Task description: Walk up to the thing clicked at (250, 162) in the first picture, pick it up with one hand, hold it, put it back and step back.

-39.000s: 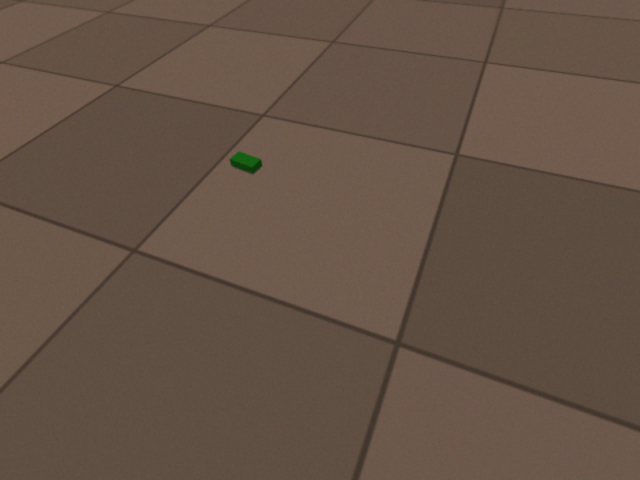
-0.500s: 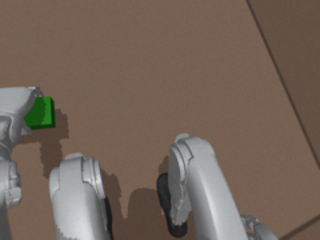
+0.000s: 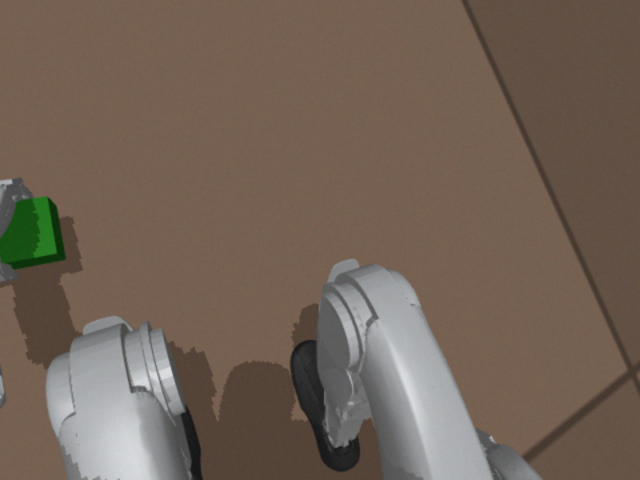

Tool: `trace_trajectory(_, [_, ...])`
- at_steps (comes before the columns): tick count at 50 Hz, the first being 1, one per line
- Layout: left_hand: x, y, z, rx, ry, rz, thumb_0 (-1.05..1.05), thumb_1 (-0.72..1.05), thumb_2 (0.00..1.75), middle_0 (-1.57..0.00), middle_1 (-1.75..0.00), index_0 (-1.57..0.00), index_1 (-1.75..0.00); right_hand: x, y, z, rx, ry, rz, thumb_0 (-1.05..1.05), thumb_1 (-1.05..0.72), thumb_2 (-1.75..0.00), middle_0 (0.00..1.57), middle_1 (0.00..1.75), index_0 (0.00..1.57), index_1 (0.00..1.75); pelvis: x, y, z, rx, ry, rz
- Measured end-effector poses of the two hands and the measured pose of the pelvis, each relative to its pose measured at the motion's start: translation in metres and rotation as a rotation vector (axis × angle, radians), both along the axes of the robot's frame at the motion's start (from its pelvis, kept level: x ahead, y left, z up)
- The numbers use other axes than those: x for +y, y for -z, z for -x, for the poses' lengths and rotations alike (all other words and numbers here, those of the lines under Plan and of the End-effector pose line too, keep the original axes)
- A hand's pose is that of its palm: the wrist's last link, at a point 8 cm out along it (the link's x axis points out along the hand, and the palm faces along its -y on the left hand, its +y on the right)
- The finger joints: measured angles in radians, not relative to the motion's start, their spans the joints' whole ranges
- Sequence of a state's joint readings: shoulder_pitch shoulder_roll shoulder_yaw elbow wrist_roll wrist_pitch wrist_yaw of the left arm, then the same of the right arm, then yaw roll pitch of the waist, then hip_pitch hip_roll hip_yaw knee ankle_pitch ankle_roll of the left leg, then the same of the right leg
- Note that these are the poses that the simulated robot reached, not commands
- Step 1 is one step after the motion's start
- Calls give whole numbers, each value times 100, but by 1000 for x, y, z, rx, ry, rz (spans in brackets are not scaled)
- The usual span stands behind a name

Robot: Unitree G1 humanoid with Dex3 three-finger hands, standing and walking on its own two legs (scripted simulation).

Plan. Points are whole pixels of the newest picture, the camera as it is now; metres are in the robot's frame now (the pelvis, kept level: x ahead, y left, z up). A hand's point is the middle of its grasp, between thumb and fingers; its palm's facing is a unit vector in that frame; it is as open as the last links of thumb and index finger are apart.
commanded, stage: rest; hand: left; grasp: from above
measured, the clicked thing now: out of the picture +0.43 +0.33 -0.24
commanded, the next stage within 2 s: open in 1.04 s
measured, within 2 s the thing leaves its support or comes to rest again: neither
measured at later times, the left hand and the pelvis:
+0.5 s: hand (5, 241) +0.43 +0.31 -0.24, palm faces -0.46 -0.11 -0.88, open 10.4 cm; pelvis +0.00 +0.00 +0.00, yaw -2 degrees
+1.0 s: hand (14, 243) +0.43 +0.31 -0.25, palm faces -0.45 -0.10 -0.89, open 10.4 cm; pelvis +0.00 +0.01 +0.00, yaw -3 degrees
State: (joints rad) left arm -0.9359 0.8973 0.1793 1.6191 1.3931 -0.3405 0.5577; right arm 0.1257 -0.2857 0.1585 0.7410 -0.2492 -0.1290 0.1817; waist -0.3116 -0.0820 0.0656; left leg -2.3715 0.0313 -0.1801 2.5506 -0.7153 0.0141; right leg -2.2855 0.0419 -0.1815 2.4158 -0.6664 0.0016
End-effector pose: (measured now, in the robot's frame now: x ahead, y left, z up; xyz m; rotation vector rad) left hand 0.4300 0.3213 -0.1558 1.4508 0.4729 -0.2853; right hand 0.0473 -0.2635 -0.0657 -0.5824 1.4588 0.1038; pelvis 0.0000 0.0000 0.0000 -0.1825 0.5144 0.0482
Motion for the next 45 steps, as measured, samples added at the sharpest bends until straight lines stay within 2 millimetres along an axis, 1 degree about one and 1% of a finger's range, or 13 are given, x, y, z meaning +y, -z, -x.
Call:
trace_trajectory(13, [-4,15,-5,-12,6,-4,0,-1,47,-69,-47,-68,-48,5,-3,-2,-3,-63,-17,0,-90,-89,20,30,20,30,2,5,-1,-26,11,16])
trace_trajectory(45, [-12,34,-4,-14,10,-6,0,-2,48,-70,-47,-69,-48,13,-21,-8,-14,-161,-47,0,-91,-89,20,30,20,30,6,1,3,-52,23,49])
